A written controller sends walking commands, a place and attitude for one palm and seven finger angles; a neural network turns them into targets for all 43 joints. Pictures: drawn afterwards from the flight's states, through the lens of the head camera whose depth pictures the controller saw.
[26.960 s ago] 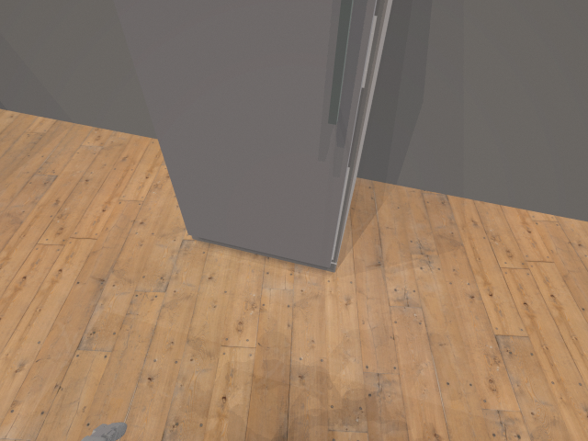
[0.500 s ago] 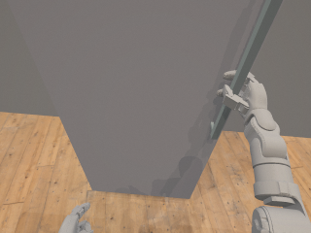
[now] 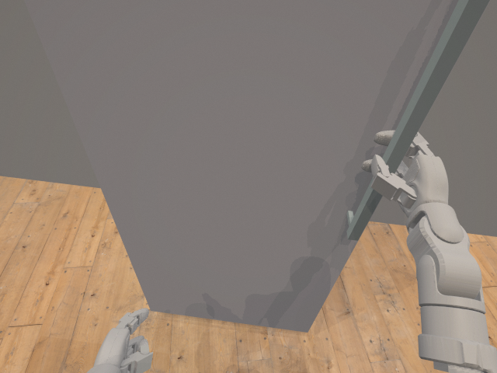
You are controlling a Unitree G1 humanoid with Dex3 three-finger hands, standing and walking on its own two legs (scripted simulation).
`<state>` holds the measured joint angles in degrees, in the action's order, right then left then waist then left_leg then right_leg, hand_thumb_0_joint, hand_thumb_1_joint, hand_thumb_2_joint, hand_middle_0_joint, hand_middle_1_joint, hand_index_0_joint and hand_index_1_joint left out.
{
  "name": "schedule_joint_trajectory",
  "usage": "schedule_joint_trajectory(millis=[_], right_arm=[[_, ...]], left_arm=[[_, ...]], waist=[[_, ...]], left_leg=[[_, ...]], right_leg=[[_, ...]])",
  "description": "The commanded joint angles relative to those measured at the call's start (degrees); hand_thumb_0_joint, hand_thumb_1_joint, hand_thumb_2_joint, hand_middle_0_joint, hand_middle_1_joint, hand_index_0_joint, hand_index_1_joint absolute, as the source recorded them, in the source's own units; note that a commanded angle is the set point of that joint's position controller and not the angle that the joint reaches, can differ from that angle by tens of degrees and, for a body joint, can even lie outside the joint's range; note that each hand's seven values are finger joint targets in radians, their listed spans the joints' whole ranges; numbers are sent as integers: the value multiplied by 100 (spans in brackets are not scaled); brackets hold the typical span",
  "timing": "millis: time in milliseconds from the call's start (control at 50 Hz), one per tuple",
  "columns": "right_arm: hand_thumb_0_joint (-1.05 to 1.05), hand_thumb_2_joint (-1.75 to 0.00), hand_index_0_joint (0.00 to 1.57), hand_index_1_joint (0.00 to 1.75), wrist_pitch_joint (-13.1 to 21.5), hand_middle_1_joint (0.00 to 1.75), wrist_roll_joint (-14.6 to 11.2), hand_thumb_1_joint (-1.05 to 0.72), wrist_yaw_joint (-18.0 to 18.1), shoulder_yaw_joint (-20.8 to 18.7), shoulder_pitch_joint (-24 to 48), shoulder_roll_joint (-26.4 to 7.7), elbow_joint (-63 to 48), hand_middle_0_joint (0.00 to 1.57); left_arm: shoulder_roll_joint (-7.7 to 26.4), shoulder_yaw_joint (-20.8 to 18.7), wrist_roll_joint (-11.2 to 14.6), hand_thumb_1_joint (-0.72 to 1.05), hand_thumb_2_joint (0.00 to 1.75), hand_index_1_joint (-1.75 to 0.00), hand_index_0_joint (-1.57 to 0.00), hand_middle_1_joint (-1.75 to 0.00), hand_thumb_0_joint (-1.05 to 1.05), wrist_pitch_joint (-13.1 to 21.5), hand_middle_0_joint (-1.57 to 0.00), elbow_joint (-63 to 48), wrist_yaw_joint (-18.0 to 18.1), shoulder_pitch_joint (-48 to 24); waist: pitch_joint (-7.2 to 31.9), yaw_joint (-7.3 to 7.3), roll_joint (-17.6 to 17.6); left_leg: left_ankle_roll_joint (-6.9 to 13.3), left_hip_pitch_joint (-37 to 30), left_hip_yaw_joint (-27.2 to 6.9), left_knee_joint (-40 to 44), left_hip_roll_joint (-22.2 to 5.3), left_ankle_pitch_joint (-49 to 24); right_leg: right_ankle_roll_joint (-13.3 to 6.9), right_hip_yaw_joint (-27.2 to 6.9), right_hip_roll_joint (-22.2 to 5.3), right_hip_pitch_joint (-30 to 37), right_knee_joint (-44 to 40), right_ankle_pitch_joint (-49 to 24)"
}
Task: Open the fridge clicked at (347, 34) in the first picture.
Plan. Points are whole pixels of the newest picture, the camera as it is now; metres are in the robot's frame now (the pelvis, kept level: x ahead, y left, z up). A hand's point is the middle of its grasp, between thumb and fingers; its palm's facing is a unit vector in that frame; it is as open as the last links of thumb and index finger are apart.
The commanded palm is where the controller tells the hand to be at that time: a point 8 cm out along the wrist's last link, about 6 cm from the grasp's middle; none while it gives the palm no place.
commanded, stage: pull the door a little, standing still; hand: right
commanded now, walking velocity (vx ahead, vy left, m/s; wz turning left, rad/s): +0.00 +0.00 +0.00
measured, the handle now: (399, 128) +0.42 -0.18 +0.24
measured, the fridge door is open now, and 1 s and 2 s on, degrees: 0 12 37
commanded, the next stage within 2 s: walk backward, drawing the door open in 0.56 s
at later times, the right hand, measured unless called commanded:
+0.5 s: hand (379, 184) +0.35 -0.15 +0.19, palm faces +0.05 +1.00 -0.03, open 6.1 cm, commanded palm +0.27 -0.20 +0.19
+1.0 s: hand (380, 230) +0.27 -0.14 +0.18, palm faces +0.15 +0.95 -0.26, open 6.5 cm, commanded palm +0.23 -0.18 +0.18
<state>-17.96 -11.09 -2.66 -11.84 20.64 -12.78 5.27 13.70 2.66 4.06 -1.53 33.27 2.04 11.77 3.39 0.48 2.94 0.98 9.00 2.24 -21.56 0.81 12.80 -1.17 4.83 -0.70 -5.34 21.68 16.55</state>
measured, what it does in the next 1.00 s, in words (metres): stands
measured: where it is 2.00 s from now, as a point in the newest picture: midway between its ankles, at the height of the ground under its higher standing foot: outside the picture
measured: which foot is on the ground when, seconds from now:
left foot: down 0.00-1.00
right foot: down 0.00-1.00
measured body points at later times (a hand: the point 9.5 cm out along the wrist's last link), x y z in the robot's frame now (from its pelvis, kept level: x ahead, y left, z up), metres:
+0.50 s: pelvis +0.03 -0.01 +0.00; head +0.01 +0.02 +0.45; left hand +0.21 +0.21 -0.08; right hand +0.34 -0.21 +0.19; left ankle -0.02 +0.11 -0.74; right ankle -0.06 -0.10 -0.74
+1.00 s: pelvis +0.03 +0.01 +0.00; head +0.05 +0.04 +0.45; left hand +0.23 +0.21 -0.09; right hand +0.26 -0.19 +0.19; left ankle +0.02 +0.10 -0.74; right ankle -0.05 -0.11 -0.73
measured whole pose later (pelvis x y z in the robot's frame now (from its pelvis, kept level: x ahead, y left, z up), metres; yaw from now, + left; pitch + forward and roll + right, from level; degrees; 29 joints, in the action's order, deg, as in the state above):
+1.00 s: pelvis +0.03 +0.01 +0.00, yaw +0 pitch +1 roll -1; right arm 0.3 -4.3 4.6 -5.0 -20.6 -13.9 -33.7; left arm 10.9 1.9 -1.0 -3.1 27.3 1.0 9.8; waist 0.4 0.2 3.2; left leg 0.5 15.9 2.2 -31.8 0.0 12.3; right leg -0.3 -1.2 2.1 -6.2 26.5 16.1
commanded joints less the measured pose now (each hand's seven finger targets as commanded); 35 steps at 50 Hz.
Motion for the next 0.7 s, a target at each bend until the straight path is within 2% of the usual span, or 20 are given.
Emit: schedule_joint_trajectory(millis=[0, 20, 40, 80, 120, 180, 220, 260, 280, 320, 400, 420, 480, 500, 520, 540, 620, 640, 660, 680], right_arm=[[0, -90, 45, 140, 191, 140, -113, -90, -162, -421, 1132, -1005, -2003, 45], [0, -90, 45, 140, 170, 140, -135, -90, -148, -515, 1009, -1099, -2064, 45], [0, -90, 45, 140, 132, 140, -135, -90, -158, -254, 1246, -869, -2145, 45], [0, -90, 45, 140, 25, 140, -123, -90, -116, -21, 1895, -707, -1898, 45], [0, -90, 45, 140, -60, 140, -129, -90, -38, -126, 1687, -733, -1828, 45], [0, -90, 45, 140, -105, 140, -85, -90, -27, -19, 1378, -621, -2192, 45], [0, -90, 45, 140, -107, 140, -64, -90, -31, -56, 1007, -702, -2279, 45], [0, -90, 45, 140, -112, 140, -87, -90, -62, 45, 772, -545, -2519, 45], [0, -90, 45, 140, -93, 140, -80, -90, -76, 22, 671, -605, -2689, 45], [0, -90, 45, 140, -61, 140, -102, -90, -105, -23, 255, -618, -2859, 45], [0, -90, 45, 140, -110, 140, -151, -90, -143, -9, -550, -507, -3405, 45], [0, -90, 45, 140, -108, 140, -157, -90, -141, -92, -807, -598, -3607, 45], [0, -90, 45, 140, -272, 140, -209, -90, -165, -16, -1665, -423, -4139, 45], [0, -90, 45, 140, -306, 140, -213, -90, -160, 24, -1880, -394, -4439, 45], [0, -90, 45, 140, -322, 140, -221, -90, -149, -68, -2220, -502, -4672, 45], [0, -90, 45, 140, -347, 140, -220, -90, -150, 11, -2476, -403, -4934, 45], [0, -90, 45, 140, -295, 140, -259, -90, -145, 166, -3780, -273, -5911, 45], [0, -90, 45, 140, -287, 140, -243, -90, -111, 68, -3812, -367, -5948, 45], [0, -90, 45, 140, 899, 140, 499, -90, 434, -656, -513, -2053, -6200, 45], [0, -90, 45, 140, 1261, 140, 463, -90, 602, -319, -1984, -1093, -4900, 45]], left_arm=[[613, -243, -35, 90, 90, -30, -20, -30, 0, 267, -20, -976, 21, -814], [624, -250, -41, 90, 90, -30, -20, -30, 0, 259, -20, -996, 15, -824], [606, -229, -42, 90, 90, -30, -20, -30, 0, 259, -20, -977, 20, -858], [611, -223, -30, 90, 90, -30, -20, -30, 0, 261, -20, -860, 59, -816], [627, -244, -52, 90, 90, -30, -20, -30, 0, 273, -20, -852, 78, -813], [578, -227, -75, 90, 90, -30, -20, -30, 0, 254, -20, -901, 52, -835], [591, -229, -80, 90, 90, -30, -20, -30, 0, 218, -20, -919, 27, -848], [549, -199, -101, 90, 90, -30, -20, -30, 0, 200, -20, -991, 6, -901], [553, -200, -99, 90, 90, -30, -20, -30, 0, 190, -20, -1006, -8, -914], [565, -198, -111, 90, 90, -30, -20, -30, 0, 178, -20, -1074, -22, -965], [519, -166, -103, 90, 90, -30, -20, -30, 0, 144, -20, -1195, -69, -1055], [546, -186, -102, 90, 90, -30, -20, -30, 0, 138, -20, -1233, -84, -1077], [480, -157, -101, 90, 90, -30, -20, -30, 0, 127, -20, -1336, -133, -1118], [463, -154, -91, 90, 90, -30, -20, -30, 0, 125, -20, -1366, -158, -1134], [491, -179, -87, 90, 90, -30, -20, -30, 0, 127, -20, -1394, -174, -1164], [450, -162, -91, 90, 90, -30, -20, -30, 0, 137, -20, -1435, -193, -1173], [431, -176, -83, 90, 90, -30, -20, -30, 0, 207, -20, -1511, -294, -1198], [436, -180, -92, 90, 90, -30, -20, -30, 0, 228, -20, -1461, -279, -1179], [731, -194, -223, 90, 90, -30, -20, -30, 0, 130, -20, -1467, -67, -878], [552, -262, -301, 90, 90, -30, -20, -30, 0, 131, -20, -1222, 12, -698]], waist=[[1773, -423, -206], [1772, -458, -232], [1737, -370, -181], [1521, -209, -277], [1512, -260, -414], [1836, -326, -95], [1893, -384, -176], [1912, -403, -245], [1918, -402, -235], [1823, -463, -322], [1676, -497, -417], [1702, -537, -367], [1669, -571, -252], [1649, -555, -277], [1679, -609, -206], [1700, -601, -210], [1363, -615, -200], [1221, -576, -181], [549, 84, -235], [529, 82, -686]], left_leg=[[82, -1263, 4, -325, -64, -3753], [89, -1311, -2, -332, -64, -3808], [81, -1240, 4, -336, -80, -3834], [62, -937, 35, -273, -45, -3546], [67, -928, 36, -264, -30, -3465], [74, -1089, 42, -393, -84, -3837], [82, -1171, 45, -427, -93, -3937], [76, -1220, 48, -445, -108, -3980], [82, -1235, 43, -455, -108, -3969], [88, -1211, 48, -450, -96, -3877], [74, -1159, 71, -469, -86, -3754], [88, -1195, 66, -495, -87, -3786], [56, -1188, 76, -566, -112, -4022], [53, -1167, 100, -591, -113, -4046], [59, -1164, 84, -619, -112, -4051], [46, -1162, 103, -636, -125, -4059], [42, -860, 165, -665, -80, -3671], [38, -759, 174, -625, -79, -3552], [-54, -266, -607, -218, -276, -3696], [71, -157, -494, -244, -505, -3796]], right_leg=[[5, -250, -20, 305, 193, -3788], [8, -258, -29, 293, 208, -3832], [7, -259, -21, 311, 211, -3867], [5, -288, -29, 351, 236, -3646], [-13, -305, -33, 360, 262, -3582], [27, -321, -18, 505, 335, -4132], [36, -330, -43, 491, 350, -4247], [31, -351, -37, 445, 324, -4224], [40, -358, -47, 432, 323, -4250], [36, -374, -66, 367, 321, -4193], [37, -391, -72, 237, 311, -4055], [41, -401, -87, 226, 345, -4156], [37, -384, -75, 141, 406, -4302], [52, -401, -86, 133, 440, -4414], [51, -399, -107, 146, 488, -4464], [46, -403, -93, 97, 491, -4452], [71, -474, -112, -66, 554, -4165], [86, -457, -111, -110, 536, -3979], [-113, -437, -168, -451, 722, -3033], [-117, -646, -158, -425, 870, -2942]])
